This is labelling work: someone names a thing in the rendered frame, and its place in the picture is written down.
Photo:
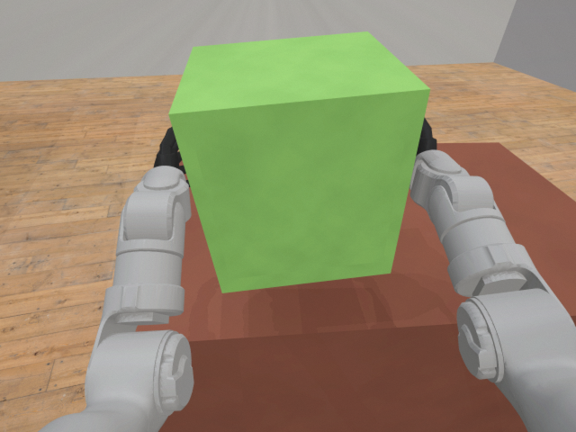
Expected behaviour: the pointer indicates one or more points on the robot left hand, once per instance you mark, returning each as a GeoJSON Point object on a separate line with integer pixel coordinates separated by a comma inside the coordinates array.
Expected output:
{"type": "Point", "coordinates": [168, 155]}

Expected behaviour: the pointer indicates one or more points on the robot right hand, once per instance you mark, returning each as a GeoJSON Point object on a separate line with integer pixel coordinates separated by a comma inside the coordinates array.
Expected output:
{"type": "Point", "coordinates": [426, 141]}

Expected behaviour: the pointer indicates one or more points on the right robot upper arm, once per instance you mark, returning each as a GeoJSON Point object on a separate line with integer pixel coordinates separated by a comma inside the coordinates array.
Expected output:
{"type": "Point", "coordinates": [524, 343]}

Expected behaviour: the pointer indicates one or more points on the robot left forearm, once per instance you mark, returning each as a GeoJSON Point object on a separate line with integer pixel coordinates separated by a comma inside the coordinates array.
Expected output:
{"type": "Point", "coordinates": [146, 287]}

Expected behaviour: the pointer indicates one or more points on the robot right forearm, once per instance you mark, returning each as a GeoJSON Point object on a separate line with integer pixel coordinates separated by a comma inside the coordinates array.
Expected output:
{"type": "Point", "coordinates": [483, 257]}

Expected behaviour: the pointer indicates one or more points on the pedestal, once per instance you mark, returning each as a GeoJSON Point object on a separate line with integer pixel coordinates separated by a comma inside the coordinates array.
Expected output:
{"type": "Point", "coordinates": [375, 353]}

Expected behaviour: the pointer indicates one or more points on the carton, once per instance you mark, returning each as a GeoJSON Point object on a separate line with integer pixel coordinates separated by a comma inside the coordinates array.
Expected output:
{"type": "Point", "coordinates": [299, 153]}

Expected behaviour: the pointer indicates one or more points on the left robot upper arm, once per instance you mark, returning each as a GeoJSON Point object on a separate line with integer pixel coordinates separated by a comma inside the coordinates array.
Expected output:
{"type": "Point", "coordinates": [135, 381]}

